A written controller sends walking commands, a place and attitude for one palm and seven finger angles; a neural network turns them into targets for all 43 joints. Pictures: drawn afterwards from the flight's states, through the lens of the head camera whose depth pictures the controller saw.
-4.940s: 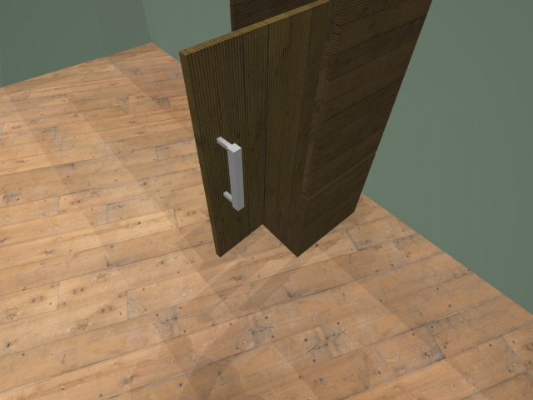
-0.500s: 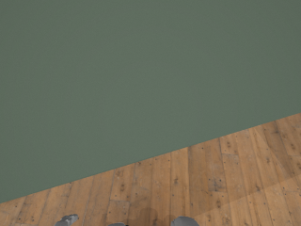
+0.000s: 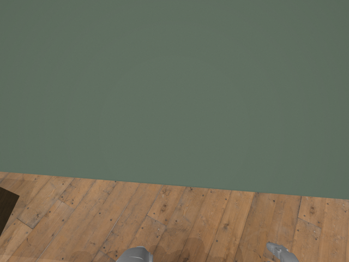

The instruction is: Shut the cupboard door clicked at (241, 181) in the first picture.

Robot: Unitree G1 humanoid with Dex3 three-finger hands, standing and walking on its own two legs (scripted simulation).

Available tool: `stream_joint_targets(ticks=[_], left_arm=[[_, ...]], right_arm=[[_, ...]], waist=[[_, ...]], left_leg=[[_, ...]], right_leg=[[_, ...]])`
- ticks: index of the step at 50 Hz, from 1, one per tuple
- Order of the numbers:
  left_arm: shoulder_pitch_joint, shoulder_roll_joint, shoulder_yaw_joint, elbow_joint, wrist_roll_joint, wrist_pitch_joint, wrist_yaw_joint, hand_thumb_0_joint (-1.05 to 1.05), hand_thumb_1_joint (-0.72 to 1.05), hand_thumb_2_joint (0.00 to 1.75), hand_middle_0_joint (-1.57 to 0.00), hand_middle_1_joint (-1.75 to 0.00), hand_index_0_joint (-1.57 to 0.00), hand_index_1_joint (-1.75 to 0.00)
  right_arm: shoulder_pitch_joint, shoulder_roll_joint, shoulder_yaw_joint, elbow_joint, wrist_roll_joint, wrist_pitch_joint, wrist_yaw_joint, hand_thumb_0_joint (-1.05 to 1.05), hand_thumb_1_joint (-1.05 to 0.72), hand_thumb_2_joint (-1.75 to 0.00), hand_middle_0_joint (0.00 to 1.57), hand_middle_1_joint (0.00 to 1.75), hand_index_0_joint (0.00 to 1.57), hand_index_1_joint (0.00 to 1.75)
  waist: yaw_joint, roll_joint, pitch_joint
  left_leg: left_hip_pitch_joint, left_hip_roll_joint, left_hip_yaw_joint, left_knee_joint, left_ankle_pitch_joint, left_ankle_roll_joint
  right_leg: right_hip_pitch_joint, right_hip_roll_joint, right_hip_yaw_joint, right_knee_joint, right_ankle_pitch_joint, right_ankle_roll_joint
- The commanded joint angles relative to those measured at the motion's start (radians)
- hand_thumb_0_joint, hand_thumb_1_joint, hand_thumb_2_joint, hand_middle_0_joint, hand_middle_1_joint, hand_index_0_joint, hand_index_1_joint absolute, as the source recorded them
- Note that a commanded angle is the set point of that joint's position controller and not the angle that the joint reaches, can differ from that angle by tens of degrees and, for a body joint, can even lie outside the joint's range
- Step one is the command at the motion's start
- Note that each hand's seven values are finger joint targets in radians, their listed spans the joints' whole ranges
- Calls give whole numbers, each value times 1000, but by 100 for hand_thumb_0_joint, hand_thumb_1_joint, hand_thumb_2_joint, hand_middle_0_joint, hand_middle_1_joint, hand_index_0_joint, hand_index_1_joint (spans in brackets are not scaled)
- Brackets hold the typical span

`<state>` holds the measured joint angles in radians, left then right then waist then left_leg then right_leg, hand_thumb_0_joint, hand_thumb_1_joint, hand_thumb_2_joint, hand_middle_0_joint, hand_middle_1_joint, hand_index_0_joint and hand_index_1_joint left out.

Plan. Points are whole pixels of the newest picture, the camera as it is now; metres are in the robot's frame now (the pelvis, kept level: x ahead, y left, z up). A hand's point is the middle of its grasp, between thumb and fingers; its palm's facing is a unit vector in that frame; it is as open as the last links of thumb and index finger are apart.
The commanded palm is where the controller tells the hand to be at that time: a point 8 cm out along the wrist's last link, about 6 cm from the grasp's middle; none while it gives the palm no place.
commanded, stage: turn to face it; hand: left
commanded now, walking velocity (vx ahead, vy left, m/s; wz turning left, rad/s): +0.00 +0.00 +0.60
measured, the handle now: out of the picture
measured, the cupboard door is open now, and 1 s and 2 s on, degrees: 94 94 94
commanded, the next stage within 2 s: none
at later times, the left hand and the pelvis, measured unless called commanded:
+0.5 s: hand out of the picture +0.07 +0.18 -0.15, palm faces +0.27 -0.92 -0.29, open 7.3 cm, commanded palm none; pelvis +0.03 -0.04 +0.00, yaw +18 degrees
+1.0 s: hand out of the picture +0.03 +0.20 -0.16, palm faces +0.57 -0.78 -0.27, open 7.3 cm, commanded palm none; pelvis +0.07 -0.04 +0.00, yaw +35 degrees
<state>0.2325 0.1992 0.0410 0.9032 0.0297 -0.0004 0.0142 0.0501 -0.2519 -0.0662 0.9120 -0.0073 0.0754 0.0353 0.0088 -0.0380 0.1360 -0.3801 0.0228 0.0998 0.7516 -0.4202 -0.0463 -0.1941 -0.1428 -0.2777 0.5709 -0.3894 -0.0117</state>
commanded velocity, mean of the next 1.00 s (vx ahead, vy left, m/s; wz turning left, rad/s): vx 0.00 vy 0.00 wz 0.60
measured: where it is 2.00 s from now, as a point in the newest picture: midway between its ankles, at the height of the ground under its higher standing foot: outside the picture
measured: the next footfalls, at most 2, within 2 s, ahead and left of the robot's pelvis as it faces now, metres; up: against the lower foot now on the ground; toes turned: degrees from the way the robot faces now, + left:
left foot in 0.06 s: +0.04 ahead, +0.13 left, +0.00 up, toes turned +9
right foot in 0.38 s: +0.09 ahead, -0.15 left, +0.00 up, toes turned +9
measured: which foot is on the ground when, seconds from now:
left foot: up 0.00-0.04, down 0.06-0.36, up 0.38-0.70, down 0.72-1.00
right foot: down 0.00-0.06, up 0.08-0.36, down 0.38-0.72, up 0.74-1.00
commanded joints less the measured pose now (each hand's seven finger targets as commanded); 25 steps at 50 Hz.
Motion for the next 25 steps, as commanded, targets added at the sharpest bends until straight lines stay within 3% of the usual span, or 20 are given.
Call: stream_joint_targets(ticks=[1, 2, 3, 4, 6, 8, 11, 14, 16, 17, 18, 19, 20, 21, 22, 23, 25], left_arm=[[20, 237, 68, -59, -14, -18, 7, 0, 90, 90, -20, -30, -20, -30], [5, 185, 60, -94, -21, -13, -1, 0, 90, 90, -20, -30, -20, -30], [-74, 138, 35, -142, -19, -8, -2, 0, 90, 90, -20, -30, -20, -30], [-113, 150, 38, -147, -12, 10, 7, 0, 90, 90, -20, -30, -20, -30], [-103, 141, 46, -110, -16, 21, 7, 0, 90, 90, -20, -30, -20, -30], [-62, 134, 48, -87, -12, 29, -6, 0, 90, 90, -20, -30, -20, -30], [-53, 120, 46, -88, -14, 31, -9, 0, 90, 90, -20, -30, -20, -30], [-30, 113, 43, -93, -15, 21, -10, 0, 90, 90, -20, -30, -20, -30], [34, 123, 49, -85, -15, 9, -9, 0, 90, 90, -20, -30, -20, -30], [84, 163, 59, -79, -10, -3, -4, 0, 90, 90, -20, -30, -20, -30], [113, 268, 79, -80, 7, -16, 8, 0, 90, 90, -20, -30, -20, -30], [98, 303, 72, -87, 3, -12, 10, 0, 90, 90, -20, -30, -20, -30], [55, 256, 66, -95, -1, -14, 18, 0, 90, 90, -20, -30, -20, -30], [-4, 225, 55, -105, -4, -11, 19, 0, 90, 90, -20, -30, -20, -30], [-59, 190, 45, -117, -5, -9, 20, 0, 90, 90, -20, -30, -20, -30], [-80, 173, 43, -127, -1, -8, 21, 0, 90, 90, -20, -30, -20, -30], [-51, 175, 45, -120, -1, -15, 22, 0, 90, 90, -20, -30, -20, -30]], right_arm=[[113, -110, -22, -69, -13, -46, -6, 0, -90, -90, 20, 30, 20, 30], [189, -219, -52, -60, -24, -54, -12, 0, -90, -90, 20, 30, 20, 30], [254, -285, -65, -48, -16, -49, -17, 0, -90, -90, 20, 30, 20, 30], [270, -276, -62, -31, -11, -50, -32, 0, -90, -90, 20, 30, 20, 30], [142, -230, -52, -67, -15, -51, -48, 0, -90, -90, 20, 30, 20, 30], [70, -197, -39, -86, -17, -56, -47, 0, -90, -90, 20, 30, 20, 30], [57, -197, -42, -88, -21, -56, -40, 0, -90, -90, 20, 30, 20, 30], [40, -204, -52, -91, -21, -47, -37, 0, -90, -90, 20, 30, 20, 30], [18, -195, -55, -100, -15, -42, -36, 0, -90, -90, 20, 30, 20, 30], [13, -165, -52, -108, -7, -44, -33, 0, -90, -90, 20, 30, 20, 30], [32, -92, -43, -130, 2, -44, -25, 0, -90, -90, 20, 30, 20, 30], [14, -96, -42, -143, -4, -42, -21, 0, -90, -90, 20, 30, 20, 30], [9, -104, -47, -129, -8, -32, -21, 0, -90, -90, 20, 30, 20, 30], [20, -100, -46, -110, -8, -26, -18, 0, -90, -90, 20, 30, 20, 30], [43, -92, -42, -90, -10, -22, -11, 0, -90, -90, 20, 30, 20, 30], [61, -72, -37, -83, -7, -20, -5, 0, -90, -90, 20, 30, 20, 30], [42, -57, -24, -76, -6, -22, -1, 0, -90, -90, 20, 30, 20, 30]], waist=[[-63, -69, -266], [-106, 182, -319], [-129, 311, -304], [-130, 195, -300], [-72, 237, -221], [-25, 200, -193], [-17, 191, -181], [-10, 208, -178], [26, 196, -190], [53, 105, -205], [64, -203, -227], [72, -259, -208], [47, -262, -177], [16, -229, -144], [-16, -193, -137], [-28, -193, -154], [-10, -169, -166]], left_leg=[[270, -6, 21, -292, 295, 46], [480, 230, -285, -309, 645, 166], [497, 415, -483, -327, 1008, 296], [458, 416, -461, -319, 959, 314], [309, 311, -365, -351, 742, 262], [223, 230, -281, -367, 612, 210], [157, 198, -280, -374, 510, 198], [97, 178, -320, -344, 453, 183], [29, 143, -325, -274, 418, 151], [-50, 81, -284, -177, 303, 101], [-229, -62, -140, 62, 0, 20], [-228, -69, -129, 324, -228, 11], [-228, -25, -177, 469, -177, 16], [-239, -5, -169, 544, -108, 6], [-225, 14, -152, 557, -44, -5], [-197, 16, -125, 501, -27, -12], [-166, 14, -75, 342, -33, -23]], right_leg=[[50, -200, 77, 184, 764, -5], [-231, -78, 49, 410, 269, 66], [-401, 17, 135, 587, -268, 91], [-436, 7, 243, 633, -261, 90], [-417, 6, 288, 630, -148, 97], [-348, 27, 276, 561, -67, 97], [-257, 65, 244, 387, -58, 94], [-137, 113, 206, 197, -24, 88], [2, 130, 191, 5, 102, 84], [119, 64, 248, -144, 177, 70], [232, -207, 547, -266, 250, -20], [119, -372, 631, -287, 337, -129], [39, -337, 616, -283, 313, -151], [11, -280, 530, -267, 320, -137], [3, -226, 403, -238, 379, -115], [13, -194, 319, -218, 449, -96], [81, -186, 239, -183, 595, -90]])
